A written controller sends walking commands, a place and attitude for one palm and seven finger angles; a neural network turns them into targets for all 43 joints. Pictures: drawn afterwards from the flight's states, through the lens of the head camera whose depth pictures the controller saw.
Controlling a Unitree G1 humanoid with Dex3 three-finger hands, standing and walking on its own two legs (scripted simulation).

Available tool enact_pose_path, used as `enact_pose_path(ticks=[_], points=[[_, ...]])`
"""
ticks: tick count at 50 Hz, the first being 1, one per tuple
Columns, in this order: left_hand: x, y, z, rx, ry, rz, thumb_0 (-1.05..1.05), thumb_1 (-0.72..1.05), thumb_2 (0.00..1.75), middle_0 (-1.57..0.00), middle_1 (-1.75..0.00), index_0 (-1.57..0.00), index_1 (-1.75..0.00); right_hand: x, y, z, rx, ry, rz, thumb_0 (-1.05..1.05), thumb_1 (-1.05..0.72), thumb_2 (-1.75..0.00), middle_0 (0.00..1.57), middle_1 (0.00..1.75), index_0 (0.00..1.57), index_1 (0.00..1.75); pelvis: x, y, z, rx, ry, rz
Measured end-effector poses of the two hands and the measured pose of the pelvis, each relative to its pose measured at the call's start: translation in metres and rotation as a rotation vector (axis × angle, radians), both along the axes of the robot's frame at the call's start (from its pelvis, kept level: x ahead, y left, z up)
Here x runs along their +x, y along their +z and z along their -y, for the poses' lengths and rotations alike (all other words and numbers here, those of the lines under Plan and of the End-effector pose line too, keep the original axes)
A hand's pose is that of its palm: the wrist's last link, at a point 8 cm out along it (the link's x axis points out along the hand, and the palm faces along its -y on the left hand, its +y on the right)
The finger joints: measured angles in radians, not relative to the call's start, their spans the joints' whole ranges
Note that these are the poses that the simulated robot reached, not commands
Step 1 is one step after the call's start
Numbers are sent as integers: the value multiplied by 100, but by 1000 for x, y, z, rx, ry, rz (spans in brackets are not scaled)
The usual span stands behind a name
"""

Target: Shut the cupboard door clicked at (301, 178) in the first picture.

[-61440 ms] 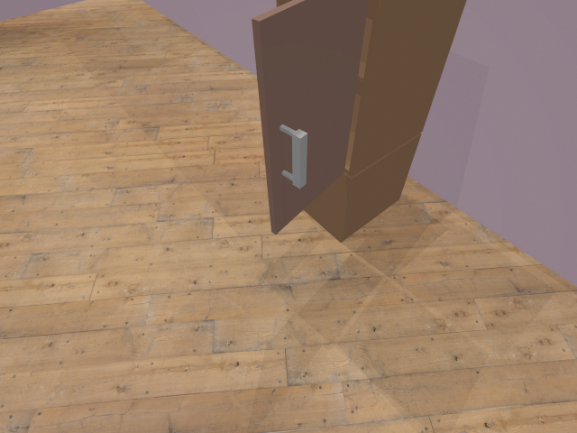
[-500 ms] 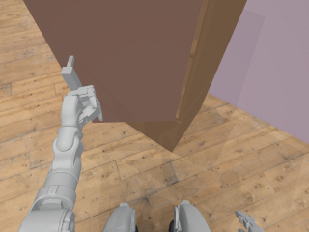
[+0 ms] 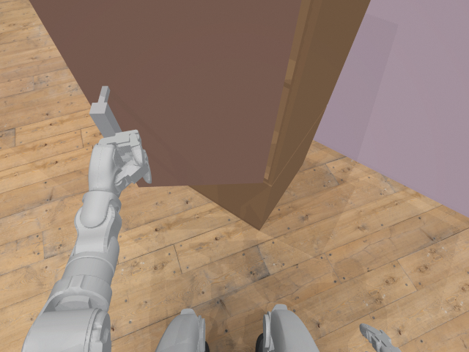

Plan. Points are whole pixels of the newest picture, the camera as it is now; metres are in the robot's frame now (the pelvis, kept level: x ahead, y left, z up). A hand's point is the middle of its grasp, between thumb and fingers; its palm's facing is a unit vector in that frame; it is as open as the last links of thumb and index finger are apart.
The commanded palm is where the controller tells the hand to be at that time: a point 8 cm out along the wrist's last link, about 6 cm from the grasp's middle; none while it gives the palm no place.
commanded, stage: push the door shut along its arc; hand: left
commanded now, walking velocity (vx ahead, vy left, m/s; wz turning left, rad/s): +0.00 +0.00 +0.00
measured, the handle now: (116, 128) +0.51 +0.22 +0.04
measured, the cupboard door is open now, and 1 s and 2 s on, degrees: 37 27 5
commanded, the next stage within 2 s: pull the fist back off the door in 1.58 s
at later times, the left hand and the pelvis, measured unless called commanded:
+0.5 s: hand (143, 141) +0.47 +0.16 +0.05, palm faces -0.12 -0.99 -0.05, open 3.1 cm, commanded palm +0.46 +0.20 +0.04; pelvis -0.01 +0.00 -0.01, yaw +0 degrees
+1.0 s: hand (167, 113) +0.53 +0.12 +0.05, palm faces -0.26 -0.96 -0.06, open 2.8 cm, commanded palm +0.53 +0.17 +0.04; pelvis -0.01 +0.01 -0.03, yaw -2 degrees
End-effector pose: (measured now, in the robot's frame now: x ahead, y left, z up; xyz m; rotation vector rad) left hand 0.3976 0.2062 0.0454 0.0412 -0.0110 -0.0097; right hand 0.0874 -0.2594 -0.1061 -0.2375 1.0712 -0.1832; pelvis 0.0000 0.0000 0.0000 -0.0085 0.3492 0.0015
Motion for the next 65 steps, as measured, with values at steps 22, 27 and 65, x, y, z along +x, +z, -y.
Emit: enact_pose_path(ticks=[22,27,65], points=[[49,7,-10,10,-95,-24,2,90,90,-130,-150,-130,-150,-46,-15,3,-21,-45,-118,0,-90,-90,20,29,20,30,-10,-12,-2,-14,10,-41],[56,7,-6,16,-129,-29,2,90,90,-129,-150,-130,-150,-63,-15,3,-29,-56,-158,0,-90,-90,20,29,20,30,-13,-15,-4,-20,12,-47],[150,11,35,22,-310,-53,0,90,97,-130,-150,-130,-150,-122,-19,-3,-84,-131,-298,0,-90,-90,20,29,21,30,-17,-39,-10,-57,3,-164]])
